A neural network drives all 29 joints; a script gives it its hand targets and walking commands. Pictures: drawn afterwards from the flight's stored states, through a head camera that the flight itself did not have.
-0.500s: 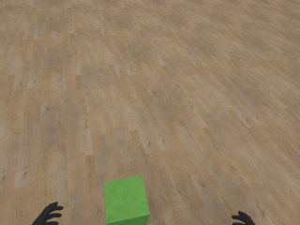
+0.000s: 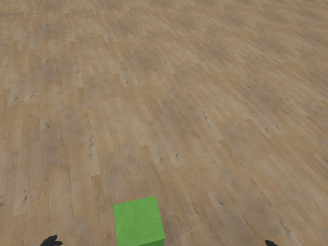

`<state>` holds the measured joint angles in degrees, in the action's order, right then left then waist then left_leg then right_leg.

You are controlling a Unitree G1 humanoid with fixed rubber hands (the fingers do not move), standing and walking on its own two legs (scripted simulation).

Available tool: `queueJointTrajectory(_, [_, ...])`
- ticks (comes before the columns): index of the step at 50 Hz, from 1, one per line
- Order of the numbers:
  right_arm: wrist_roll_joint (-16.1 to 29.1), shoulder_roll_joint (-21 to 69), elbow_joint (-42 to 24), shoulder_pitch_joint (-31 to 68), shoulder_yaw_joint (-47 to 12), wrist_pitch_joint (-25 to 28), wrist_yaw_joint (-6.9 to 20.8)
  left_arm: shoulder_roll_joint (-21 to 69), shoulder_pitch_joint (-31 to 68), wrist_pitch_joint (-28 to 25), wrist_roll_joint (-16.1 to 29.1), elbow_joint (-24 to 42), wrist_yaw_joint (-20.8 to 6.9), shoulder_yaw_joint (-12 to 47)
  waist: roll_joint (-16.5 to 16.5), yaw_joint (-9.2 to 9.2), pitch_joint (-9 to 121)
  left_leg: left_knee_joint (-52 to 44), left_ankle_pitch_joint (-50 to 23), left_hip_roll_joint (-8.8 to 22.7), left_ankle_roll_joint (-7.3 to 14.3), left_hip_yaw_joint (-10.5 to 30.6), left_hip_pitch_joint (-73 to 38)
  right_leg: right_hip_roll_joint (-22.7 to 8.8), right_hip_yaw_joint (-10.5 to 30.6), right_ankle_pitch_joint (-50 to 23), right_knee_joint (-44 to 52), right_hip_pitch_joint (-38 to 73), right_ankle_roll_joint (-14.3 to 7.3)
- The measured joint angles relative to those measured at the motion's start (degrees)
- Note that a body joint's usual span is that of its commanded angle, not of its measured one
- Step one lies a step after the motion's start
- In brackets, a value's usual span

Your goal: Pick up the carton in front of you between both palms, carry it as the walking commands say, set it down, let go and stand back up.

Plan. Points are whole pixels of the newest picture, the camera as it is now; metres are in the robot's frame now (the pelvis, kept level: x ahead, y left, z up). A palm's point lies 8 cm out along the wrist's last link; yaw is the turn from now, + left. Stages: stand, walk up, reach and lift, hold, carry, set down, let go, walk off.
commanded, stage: stand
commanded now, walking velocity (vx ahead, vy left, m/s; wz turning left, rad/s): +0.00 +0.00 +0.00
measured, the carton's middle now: (138, 228) +0.35 +0.08 -0.65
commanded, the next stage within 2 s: none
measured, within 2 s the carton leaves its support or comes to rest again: neither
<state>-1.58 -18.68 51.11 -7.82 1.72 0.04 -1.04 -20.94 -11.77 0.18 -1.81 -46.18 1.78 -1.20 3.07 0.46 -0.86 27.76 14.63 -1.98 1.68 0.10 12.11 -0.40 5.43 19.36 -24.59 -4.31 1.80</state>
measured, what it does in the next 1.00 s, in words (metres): stands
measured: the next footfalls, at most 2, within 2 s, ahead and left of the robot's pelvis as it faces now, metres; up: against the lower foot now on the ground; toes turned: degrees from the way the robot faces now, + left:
none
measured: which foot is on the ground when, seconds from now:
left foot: down 0.00-1.00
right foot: down 0.00-1.00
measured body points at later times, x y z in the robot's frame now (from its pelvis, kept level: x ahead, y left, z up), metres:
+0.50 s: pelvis -0.02 +0.00 +0.00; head -0.02 +0.01 +0.45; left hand +0.08 +0.30 -0.12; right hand +0.09 -0.31 -0.10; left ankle +0.00 +0.10 -0.74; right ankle -0.06 -0.15 -0.74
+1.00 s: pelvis -0.02 +0.00 +0.01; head -0.02 +0.01 +0.46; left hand +0.07 +0.31 -0.12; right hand +0.09 -0.32 -0.10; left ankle +0.00 +0.10 -0.74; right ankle -0.06 -0.15 -0.74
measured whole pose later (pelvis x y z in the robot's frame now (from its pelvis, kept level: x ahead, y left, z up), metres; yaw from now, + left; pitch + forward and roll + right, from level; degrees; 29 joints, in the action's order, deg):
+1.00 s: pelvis -0.02 +0.00 +0.01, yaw +1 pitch -2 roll +0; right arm -0.5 -21.6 59.8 -5.8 0.2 0.4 -0.5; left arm -22.6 -9.9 -0.6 -1.3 -56.4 1.0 0.0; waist 1.8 0.2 -1.9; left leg 22.5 10.2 -1.5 1.1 1.3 10.0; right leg -0.3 4.3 15.1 -19.3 -2.0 1.6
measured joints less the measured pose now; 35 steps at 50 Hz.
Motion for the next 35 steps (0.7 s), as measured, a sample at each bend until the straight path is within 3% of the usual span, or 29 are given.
queueJointTrajectory(35, [0.8, -2.3, 7.6, 1.4, -1.2, 0.2, 0.5, -1.3, 0.9, -0.6, 0.3, -8.6, -0.6, 1.1, -1.0, -0.2, -0.9, -4.6, -4.0, 0.5, -0.5, 0.7, -2.0, 0.2, -0.7, -3.8, 4.4, 1.9, -0.2])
